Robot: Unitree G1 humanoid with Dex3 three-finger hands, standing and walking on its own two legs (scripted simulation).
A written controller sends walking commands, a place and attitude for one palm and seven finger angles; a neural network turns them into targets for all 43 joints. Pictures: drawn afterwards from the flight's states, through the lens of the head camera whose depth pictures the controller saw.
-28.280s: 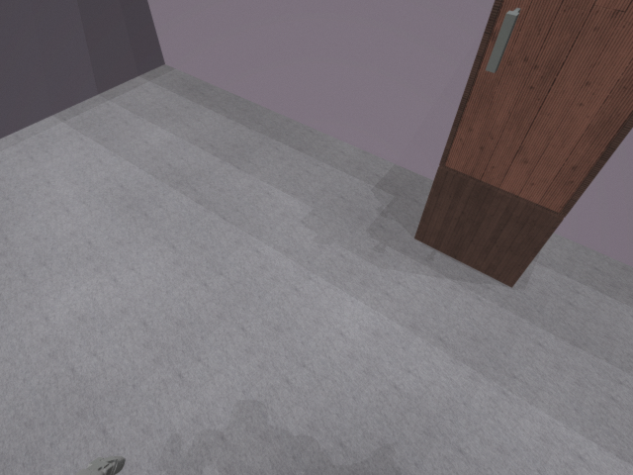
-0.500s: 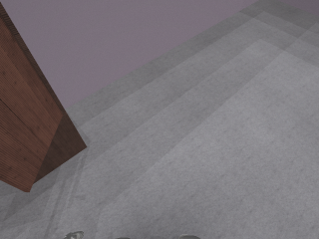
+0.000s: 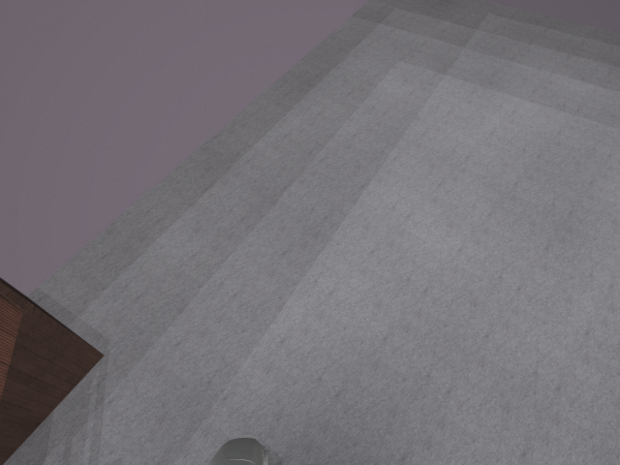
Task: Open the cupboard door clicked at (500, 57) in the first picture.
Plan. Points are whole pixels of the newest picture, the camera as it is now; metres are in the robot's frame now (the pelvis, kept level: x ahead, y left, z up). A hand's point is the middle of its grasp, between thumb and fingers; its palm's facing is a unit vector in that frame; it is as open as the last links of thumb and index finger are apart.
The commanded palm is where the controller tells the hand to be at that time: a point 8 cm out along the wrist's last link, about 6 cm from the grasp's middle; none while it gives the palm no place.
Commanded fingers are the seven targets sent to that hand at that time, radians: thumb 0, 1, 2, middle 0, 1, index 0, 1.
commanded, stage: walk to a spot facing it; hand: left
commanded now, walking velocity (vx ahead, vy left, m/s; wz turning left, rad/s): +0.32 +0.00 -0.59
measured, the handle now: out of the picture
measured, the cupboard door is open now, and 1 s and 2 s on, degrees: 43 43 43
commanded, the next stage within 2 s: turn to face it in 1.10 s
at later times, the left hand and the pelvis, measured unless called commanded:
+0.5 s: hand (284, 291) +0.41 +0.08 -0.17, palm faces -0.36 -0.90 -0.24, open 7.4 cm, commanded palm none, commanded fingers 0.00 0.90 0.90 -0.20 -0.30 -0.20 -0.30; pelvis +0.19 -0.05 -0.03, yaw -18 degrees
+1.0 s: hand (302, 266) +0.48 +0.05 -0.19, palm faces -0.37 -0.91 -0.19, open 7.3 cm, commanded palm none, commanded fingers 0.00 0.90 0.90 -0.20 -0.30 -0.20 -0.30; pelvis +0.42 -0.13 -0.01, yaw -26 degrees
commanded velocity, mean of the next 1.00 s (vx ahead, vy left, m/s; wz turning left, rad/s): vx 0.35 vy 0.00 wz -0.33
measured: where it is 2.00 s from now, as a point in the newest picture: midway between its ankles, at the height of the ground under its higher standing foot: (420, 315)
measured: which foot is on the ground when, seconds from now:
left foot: up 0.00-0.08, down 0.10-0.48, up 0.50-0.88, down 0.90-1.00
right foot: down 0.00-0.10, up 0.12-0.46, down 0.48-0.90, up 0.92-1.00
